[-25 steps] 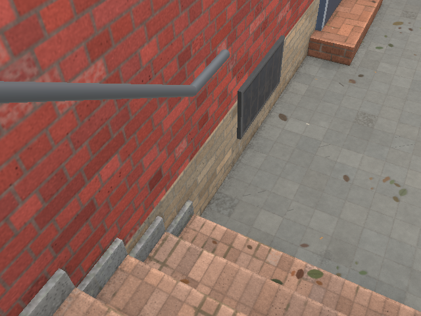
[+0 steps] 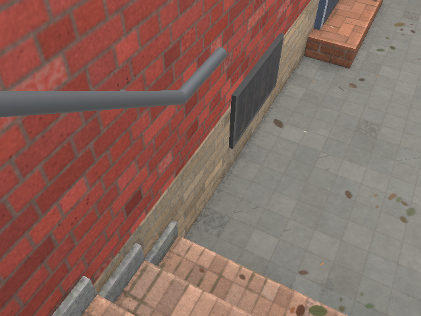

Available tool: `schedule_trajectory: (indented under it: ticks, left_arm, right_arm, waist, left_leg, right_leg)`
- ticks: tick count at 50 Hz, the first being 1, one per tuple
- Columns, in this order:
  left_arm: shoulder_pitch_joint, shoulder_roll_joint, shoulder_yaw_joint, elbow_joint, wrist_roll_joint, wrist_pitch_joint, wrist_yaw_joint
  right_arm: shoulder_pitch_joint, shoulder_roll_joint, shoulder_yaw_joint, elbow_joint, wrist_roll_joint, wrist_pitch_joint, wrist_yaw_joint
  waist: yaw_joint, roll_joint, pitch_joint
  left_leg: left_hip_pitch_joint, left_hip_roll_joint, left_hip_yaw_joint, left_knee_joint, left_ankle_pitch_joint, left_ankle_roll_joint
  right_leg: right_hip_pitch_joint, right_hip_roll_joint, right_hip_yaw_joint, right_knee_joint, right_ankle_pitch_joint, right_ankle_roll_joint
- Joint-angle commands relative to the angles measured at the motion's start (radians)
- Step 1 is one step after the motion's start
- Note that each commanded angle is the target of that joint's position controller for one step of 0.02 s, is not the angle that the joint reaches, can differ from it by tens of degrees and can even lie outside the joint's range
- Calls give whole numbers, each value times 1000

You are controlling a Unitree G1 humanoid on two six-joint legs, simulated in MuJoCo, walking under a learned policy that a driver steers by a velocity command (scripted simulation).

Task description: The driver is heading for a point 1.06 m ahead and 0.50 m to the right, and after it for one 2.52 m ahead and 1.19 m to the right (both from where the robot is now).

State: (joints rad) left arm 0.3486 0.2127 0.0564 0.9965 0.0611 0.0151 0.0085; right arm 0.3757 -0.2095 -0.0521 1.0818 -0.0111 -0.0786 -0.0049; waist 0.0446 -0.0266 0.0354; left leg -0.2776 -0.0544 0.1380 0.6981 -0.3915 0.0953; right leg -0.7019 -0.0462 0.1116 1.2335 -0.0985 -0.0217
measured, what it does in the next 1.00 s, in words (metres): goes down, turning right: right foot 0.18 m lower, then left foot 0.18 m lower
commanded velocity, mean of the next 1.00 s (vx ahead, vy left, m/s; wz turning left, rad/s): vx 0.50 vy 0.00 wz -0.55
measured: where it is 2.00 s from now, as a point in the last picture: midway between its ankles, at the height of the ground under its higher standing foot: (294, 291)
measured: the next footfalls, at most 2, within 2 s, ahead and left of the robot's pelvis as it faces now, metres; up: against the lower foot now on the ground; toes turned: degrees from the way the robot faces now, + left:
right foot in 0.28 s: +0.24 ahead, -0.15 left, -0.18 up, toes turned -13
left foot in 0.84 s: +0.58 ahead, -0.05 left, -0.37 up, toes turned -31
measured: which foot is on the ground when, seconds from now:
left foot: down 0.00-0.30, up 0.32-0.82, down 0.84-1.00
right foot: up 0.00-0.26, down 0.28-0.84, up 0.86-1.00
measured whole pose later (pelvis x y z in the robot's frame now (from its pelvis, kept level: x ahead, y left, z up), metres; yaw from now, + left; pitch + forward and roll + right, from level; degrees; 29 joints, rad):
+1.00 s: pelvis +0.50 -0.09 -0.36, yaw -34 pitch -1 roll -1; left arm 0.35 0.23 0.04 0.92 0.05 0.03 0.02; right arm 0.38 -0.19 -0.05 0.92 0.00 -0.07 0.01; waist 0.04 -0.04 -0.03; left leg -0.31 -0.02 0.06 0.66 -0.35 0.06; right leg -0.78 0.07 0.06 1.91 -0.42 -0.12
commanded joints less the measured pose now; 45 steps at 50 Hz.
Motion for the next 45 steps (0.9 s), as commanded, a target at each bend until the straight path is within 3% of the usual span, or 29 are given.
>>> schedule_trajectory:
  ticks: [1,5,10,11,12,13,14,15,16,17,18,19,20,22,23,25,26,27,28,30,32,33,37,39,40,42,43,44,45]
  left_arm:
    - [65,56,26,-31,-11,-9,-22]
    - [-93,32,11,-102,-7,-7,-37]
    - [-303,38,-11,-179,-41,-25,-28]
    - [-253,42,-12,-164,-33,-38,-20]
    - [-217,56,-12,-146,-49,-46,-23]
    - [-126,74,2,-104,-50,-46,-24]
    - [137,95,22,-28,-61,-38,-26]
    - [188,177,44,4,-40,-39,-29]
    - [240,261,54,15,-47,-42,-43]
    - [294,260,54,6,-83,-31,-47]
    - [275,236,46,8,-79,-24,-48]
    - [256,264,51,7,-62,-11,-23]
    - [221,211,30,-11,-46,-7,-19]
    - [120,116,-17,-20,-28,-33,-22]
    - [13,89,-34,-72,-38,-61,-8]
    - [0,145,-21,-72,-59,-70,4]
    - [21,193,0,-70,-49,-73,1]
    - [82,166,0,-46,-65,-79,12]
    - [113,125,-10,-42,-68,-78,17]
    - [163,89,-15,-56,-77,-70,40]
    - [121,94,-15,-98,-51,-64,45]
    - [99,103,-15,-115,-57,-67,42]
    - [140,82,-12,-110,-29,-55,27]
    - [175,92,-11,-95,-12,-41,42]
    - [174,103,-11,-89,2,-24,58]
    - [195,102,-7,-72,-2,-13,42]
    - [240,52,-4,-74,-46,-35,13]
    - [317,40,-9,-102,-84,-41,16]
    - [286,59,-17,-110,-75,-40,27]
  right_arm:
    - [-34,-70,-14,-52,6,-41,-8]
    - [-4,-48,14,-51,20,-25,-32]
    - [92,-89,26,-52,-30,-7,-64]
    - [64,-131,20,-61,-36,-8,-62]
    - [81,-139,15,-62,-37,9,-68]
    - [124,-160,7,-34,-47,34,-74]
    - [83,-193,-7,-41,-49,41,-64]
    - [99,-150,-12,-66,-25,42,-54]
    - [143,-52,6,-116,-1,40,-43]
    - [78,-85,8,-169,0,42,-33]
    - [-6,-96,4,-188,-13,43,-28]
    - [-48,-51,17,-217,-18,36,-30]
    - [-88,-107,4,-204,-23,50,-24]
    - [-84,-68,4,-187,-30,77,-22]
    - [-199,-64,13,-256,-34,90,-13]
    - [-126,-25,23,-209,-70,105,-13]
    - [-5,-51,8,-142,-56,102,-12]
    - [-64,-120,-16,-165,-40,95,-15]
    - [-161,-161,-33,-198,-30,87,-17]
    - [-304,-113,-20,-243,-43,61,0]
    - [-335,-55,-6,-257,-39,52,23]
    - [-338,-54,-4,-274,-45,50,25]
    - [-368,-47,2,-325,3,29,14]
    - [-289,-80,-15,-320,28,14,10]
    - [-195,-88,-24,-290,35,17,5]
    - [62,-149,-56,-209,2,27,-3]
    - [201,-186,-59,-186,-4,35,6]
    - [237,-183,-44,-185,-14,40,25]
    - [282,-220,-57,-181,26,36,35]
  waist:
    - [37,65,43]
    - [-7,116,47]
    - [-130,54,170]
    - [-105,67,123]
    - [-103,31,158]
    - [-86,36,108]
    - [52,86,-77]
    - [66,-151,-76]
    - [5,-290,-174]
    - [45,-163,-266]
    - [59,-57,-211]
    - [56,-128,-205]
    - [23,-29,-94]
    - [-66,1,40]
    - [-100,25,102]
    - [-131,-71,23]
    - [-151,-102,-41]
    - [-116,-114,-3]
    - [-85,-46,34]
    - [-26,-10,25]
    - [-15,-5,19]
    - [-17,-13,19]
    - [74,-97,85]
    - [89,-93,97]
    - [51,-73,85]
    - [-58,56,-10]
    - [-88,204,-141]
    - [-49,265,-260]
    - [-79,308,-290]
  left_leg:
    - [-148,257,-225,-163,209,71]
    - [-202,259,-155,-56,-33,28]
    - [-125,305,-145,158,-69,31]
    - [-181,322,-131,235,20,37]
    - [-68,317,-117,337,136,48]
    - [0,313,-77,514,342,61]
    - [-116,299,-36,788,554,59]
    - [-258,150,43,1241,102,14]
    - [-742,78,15,1589,-542,-19]
    - [-888,114,-38,1584,-476,-19]
    - [-968,113,-84,1505,-358,-12]
    - [-1018,121,-141,1422,-337,-38]
    - [-984,174,-190,1242,-179,-49]
    - [-849,154,-185,994,84,-78]
    - [-679,127,-154,689,254,-128]
    - [-421,103,-121,556,396,-147]
    - [-355,108,-135,584,522,-129]
    - [-503,136,-204,537,570,-127]
    - [-619,140,-226,394,621,-122]
    - [-599,126,-236,176,793,-115]
    - [-406,74,-209,101,898,-115]
    - [-353,56,-209,67,877,-117]
    - [-236,72,-244,-261,743,-106]
    - [-114,125,-263,-413,746,-93]
    - [-23,152,-269,-480,777,-80]
    - [297,174,-252,-501,730,-57]
    - [604,278,-295,-186,1071,-34]
    - [816,393,-329,107,1108,-34]
    - [767,466,-464,20,758,-2]
  right_leg:
    - [28,-8,43,-217,431,-19]
    - [168,28,21,-400,651,-29]
    - [175,2,-77,-680,597,-22]
    - [325,46,-175,-571,519,-19]
    - [268,-5,-103,-800,375,-47]
    - [360,29,-179,-866,286,-58]
    - [734,66,-228,-775,369,-95]
    - [830,-5,-103,-871,593,-175]
    - [1175,-180,88,-435,1119,-259]
    - [1205,-254,194,-476,1119,-274]
    - [1100,-267,228,-562,840,-287]
    - [964,-375,463,-717,249,-378]
    - [801,-322,438,-753,-42,-350]
    - [441,-203,356,-734,-135,-273]
    - [172,-134,291,-822,-164,-240]
    - [72,-75,268,-817,-10,-242]
    - [133,-92,266,-792,76,-250]
    - [291,-95,317,-757,63,-267]
    - [393,-70,322,-696,-34,-270]
    - [436,-29,336,-596,-199,-270]
    - [295,16,345,-562,-366,-257]
    - [266,24,358,-538,-346,-258]
    - [354,71,354,-405,-203,-233]
    - [378,68,377,-317,-141,-240]
    - [370,76,369,-186,-96,-232]
    - [215,167,240,269,-312,-216]
    - [-50,264,109,647,-825,-174]
    - [-297,209,39,925,-892,-155]
    - [-423,159,-4,1021,-731,-144]
Velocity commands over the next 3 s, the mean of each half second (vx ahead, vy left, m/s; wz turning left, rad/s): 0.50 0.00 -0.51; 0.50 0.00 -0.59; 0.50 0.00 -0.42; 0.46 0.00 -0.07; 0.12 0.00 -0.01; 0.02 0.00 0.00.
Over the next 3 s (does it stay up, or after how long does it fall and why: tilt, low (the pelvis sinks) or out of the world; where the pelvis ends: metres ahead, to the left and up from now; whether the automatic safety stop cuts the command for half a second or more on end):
stays up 1.11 -0.52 -0.71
